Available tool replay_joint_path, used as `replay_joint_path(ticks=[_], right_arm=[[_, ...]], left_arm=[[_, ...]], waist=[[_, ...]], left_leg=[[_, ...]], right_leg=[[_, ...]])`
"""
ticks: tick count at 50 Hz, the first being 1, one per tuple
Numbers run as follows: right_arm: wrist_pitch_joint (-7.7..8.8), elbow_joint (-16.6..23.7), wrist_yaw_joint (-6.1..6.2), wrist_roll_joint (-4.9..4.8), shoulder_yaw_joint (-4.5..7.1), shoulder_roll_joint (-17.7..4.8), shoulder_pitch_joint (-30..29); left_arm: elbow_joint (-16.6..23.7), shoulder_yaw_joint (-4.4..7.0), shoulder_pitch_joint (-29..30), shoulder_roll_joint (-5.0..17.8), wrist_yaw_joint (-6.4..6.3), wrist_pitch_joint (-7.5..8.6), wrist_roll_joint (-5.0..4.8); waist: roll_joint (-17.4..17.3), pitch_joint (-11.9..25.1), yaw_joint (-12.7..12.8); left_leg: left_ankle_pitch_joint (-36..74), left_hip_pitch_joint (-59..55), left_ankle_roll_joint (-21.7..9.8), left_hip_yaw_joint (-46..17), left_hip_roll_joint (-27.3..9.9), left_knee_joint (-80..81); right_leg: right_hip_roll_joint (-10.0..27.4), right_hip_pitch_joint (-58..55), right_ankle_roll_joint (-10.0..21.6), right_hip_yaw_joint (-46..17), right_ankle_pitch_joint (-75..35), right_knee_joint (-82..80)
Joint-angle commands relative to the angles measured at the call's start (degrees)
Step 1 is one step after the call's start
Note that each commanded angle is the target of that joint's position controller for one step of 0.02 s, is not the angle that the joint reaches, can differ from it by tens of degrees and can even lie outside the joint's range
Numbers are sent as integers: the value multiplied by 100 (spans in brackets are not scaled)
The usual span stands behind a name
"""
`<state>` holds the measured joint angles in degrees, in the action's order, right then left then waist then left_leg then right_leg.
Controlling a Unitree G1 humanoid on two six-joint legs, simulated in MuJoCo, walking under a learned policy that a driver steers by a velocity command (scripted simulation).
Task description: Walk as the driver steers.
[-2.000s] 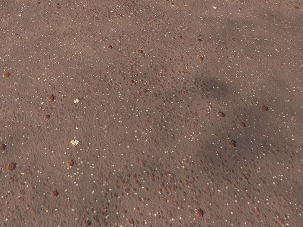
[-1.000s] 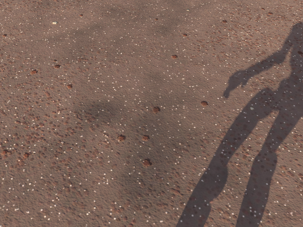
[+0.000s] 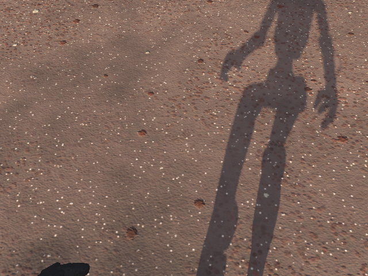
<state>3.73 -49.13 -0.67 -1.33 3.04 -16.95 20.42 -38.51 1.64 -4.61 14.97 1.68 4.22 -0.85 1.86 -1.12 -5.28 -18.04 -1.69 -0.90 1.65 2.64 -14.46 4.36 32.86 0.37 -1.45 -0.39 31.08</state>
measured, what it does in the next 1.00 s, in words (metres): walks ahead: right foot, then left foot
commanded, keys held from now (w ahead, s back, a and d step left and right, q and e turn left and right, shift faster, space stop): w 1.00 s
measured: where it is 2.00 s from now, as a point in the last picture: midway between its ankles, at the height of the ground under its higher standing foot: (147, 131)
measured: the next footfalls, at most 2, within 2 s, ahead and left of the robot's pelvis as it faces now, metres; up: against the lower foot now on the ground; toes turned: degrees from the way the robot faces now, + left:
right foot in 0.06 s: +0.21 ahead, -0.13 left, +0.00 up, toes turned -1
left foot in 0.58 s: +0.50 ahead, +0.11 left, +0.00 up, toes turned +2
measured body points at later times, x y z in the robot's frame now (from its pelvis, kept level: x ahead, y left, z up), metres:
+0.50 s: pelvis +0.27 -0.02 +0.00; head +0.30 -0.02 +0.45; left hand +0.27 +0.27 -0.12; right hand +0.50 -0.25 -0.09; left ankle +0.45 +0.12 -0.70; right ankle +0.17 -0.13 -0.74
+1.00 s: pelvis +0.55 +0.02 +0.01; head +0.57 +0.03 +0.46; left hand +0.75 +0.26 -0.09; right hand +0.56 -0.26 -0.12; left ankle +0.46 +0.11 -0.74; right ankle +0.74 -0.14 -0.69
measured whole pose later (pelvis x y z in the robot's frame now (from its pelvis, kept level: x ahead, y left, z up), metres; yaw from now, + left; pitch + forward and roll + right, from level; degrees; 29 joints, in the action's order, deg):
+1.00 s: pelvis +0.55 +0.02 +0.01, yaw +0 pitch +1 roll +2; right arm 4.2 -51.6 -0.4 -0.7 2.5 -15.8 20.1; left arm -43.6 2.3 -4.6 15.3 1.1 4.1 -0.7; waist 2.5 -1.0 -4.7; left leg -13.8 -0.7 -3.1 2.5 3.9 -11.6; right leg 5.9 36.4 -0.5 -1.7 -4.2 33.7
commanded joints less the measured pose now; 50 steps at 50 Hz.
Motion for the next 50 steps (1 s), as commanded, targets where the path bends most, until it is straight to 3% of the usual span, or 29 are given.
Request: replay_joint_path(ticks=[1,2,3,4,5,6,7,8,9,12,14,19,21,24,27,28,29,30,31,32,33,34,35,36,39,42,45,50], right_arm=[[-61,201,58,-25,260,-1083,-108],[-90,203,68,6,205,-944,-110],[-84,345,84,145,58,-615,-72],[41,473,44,126,-138,29,639],[150,377,9,12,-28,-540,324],[221,544,-25,-114,63,-848,-219],[247,617,-11,-81,43,-791,-551],[240,646,-5,21,57,-742,-719],[193,626,-13,44,73,-689,-633],[30,562,0,70,21,-421,-504],[-11,681,21,117,-5,-363,-869],[69,885,-59,90,-74,-211,-1808],[98,988,-106,60,-79,-225,-2139],[135,1130,-192,39,-58,-312,-2399],[167,1060,-227,61,23,-508,-2013],[169,878,-200,78,121,-661,-1404],[159,609,-142,93,261,-953,-466],[133,510,-91,208,393,-1539,275],[96,420,-115,92,349,-1345,446],[98,463,-115,36,228,-992,143],[96,532,-95,64,179,-819,-219],[107,560,-101,115,137,-687,-565],[139,593,-112,168,86,-503,-783],[158,595,-117,205,73,-464,-882],[245,462,-99,153,117,-593,-806],[220,314,-18,136,149,-720,-586],[176,188,36,91,152,-796,-348],[41,-125,64,38,175,-879,195]], left_arm=[[360,253,-122,724,37,117,6],[119,391,-920,965,-2,114,29],[-63,519,-1961,1382,-60,94,80],[-170,618,-2214,1907,-46,68,105],[-129,467,-2267,1276,-32,69,39],[-90,379,-1865,1060,-44,79,52],[-42,341,-1504,966,-51,73,77],[-31,298,-1232,829,-39,71,102],[-17,259,-1082,720,-38,95,149],[-133,284,-1040,769,-37,188,80],[-249,322,-1131,889,-74,202,74],[-516,347,-1470,1037,-148,131,27],[-668,362,-1708,1090,-156,91,0],[-846,388,-1844,1125,-183,2,-31],[-916,430,-1726,1228,-224,-91,-37],[-911,418,-1621,1217,-237,-129,-30],[-870,341,-1651,1039,-258,-149,26],[-678,162,-2166,521,-234,-78,105],[-767,92,-2318,341,-207,44,53],[-681,242,-1862,937,-161,147,-92],[-539,256,-1380,1004,-143,202,-170],[-489,253,-1130,945,-167,206,-103],[-507,288,-1108,915,-189,159,-16],[-550,279,-1248,812,-186,98,5],[-549,240,-1243,586,-216,-43,47],[-377,215,-671,522,-214,-36,84],[-248,154,-86,377,-145,31,60],[33,119,719,391,10,103,-10]], waist=[[-598,27,505],[-495,561,886],[59,1473,1274],[1641,2089,878],[1114,2084,1146],[765,1267,1123],[325,852,990],[160,501,846],[267,427,658],[245,283,460],[126,77,508],[125,-168,829],[121,-246,958],[162,-333,949],[289,-76,649],[265,292,302],[111,953,-77],[-988,1914,-38],[-1865,2401,-25],[-1294,1633,-103],[-966,985,-1],[-587,510,171],[-603,317,347],[-722,287,489],[-619,163,613],[-477,-16,480],[-475,-135,266],[-463,-342,1]], left_leg=[[3009,64,-815,-701,-1633,-444],[3671,278,-661,-450,-1329,-1465],[2591,1265,-425,-168,-998,-3208],[-909,3585,-36,-109,75,-5189],[-1480,4299,-67,-847,-119,-5876],[-1022,4667,-149,-778,-410,-5992],[-517,4554,-153,-617,-682,-5781],[-184,4394,-114,-575,-845,-5421],[61,4045,-82,-619,-986,-5209],[340,3773,79,-528,-1042,-4716],[801,4009,195,-500,-1064,-4108],[2254,3731,215,-279,-839,-2339],[2384,3679,177,-246,-756,-1990],[2050,3805,-12,-319,-705,-1623],[1444,3131,-257,-132,-494,-1422],[1438,2263,-393,59,-304,-1294],[1580,822,-593,-97,-470,-1447],[1265,-1452,-1337,-2242,-1916,-1496],[215,-2160,-1884,-4330,-2502,-495],[-433,-1640,-1616,-3912,-2344,-275],[-302,-879,-1405,-3130,-2141,-184],[207,-61,-1302,-2556,-1917,-8],[694,475,-1220,-2161,-1715,153],[992,812,-1216,-1935,-1612,308],[1666,1181,-1348,-1410,-1538,646],[2034,1039,-1273,-999,-1429,765],[2022,988,-1090,-611,-1240,806],[2032,176,-1057,-646,-1554,544]], right_leg=[[-221,-752,273,198,443,-331],[-361,-1895,444,330,448,-397],[538,-3580,803,-638,311,-183],[1770,-5396,1746,-3426,1542,-810],[1748,-5400,1714,-4045,2351,-1325],[1579,-4786,1474,-3205,2165,-1387],[1350,-4077,1362,-2553,1553,-1453],[1149,-3455,1321,-2097,966,-1612],[1008,-3044,1282,-1796,582,-1772],[888,-2536,1383,-1236,6,-2163],[853,-2471,1408,-946,-197,-2334],[593,-2531,1141,-294,-74,-2436],[702,-2755,1125,-295,25,-2369],[967,-3333,1037,-371,-158,-2102],[1034,-3692,868,-348,-1361,-1487],[828,-3603,745,-159,-2222,-757],[521,-3014,560,73,-2078,433],[-158,-1002,184,341,-42,2637],[-824,324,7,-203,3299,3923],[-452,964,92,-596,3219,4404],[-155,1093,175,-421,2729,4289],[89,932,165,-278,2254,3923],[274,625,152,-306,1923,3565],[342,302,116,-318,1725,3430],[408,237,-45,-236,1353,2943],[413,575,-162,-193,440,1955],[240,340,-150,-13,-423,844],[42,449,-23,56,-405,-15]])
Velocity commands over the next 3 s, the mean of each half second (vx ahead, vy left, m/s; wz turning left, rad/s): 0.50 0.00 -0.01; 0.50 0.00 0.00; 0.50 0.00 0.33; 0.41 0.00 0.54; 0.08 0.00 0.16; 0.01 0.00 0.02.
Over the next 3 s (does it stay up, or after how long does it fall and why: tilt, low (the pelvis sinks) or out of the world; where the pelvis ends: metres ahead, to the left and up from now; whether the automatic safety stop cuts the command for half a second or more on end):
stays up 1.19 0.19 0.00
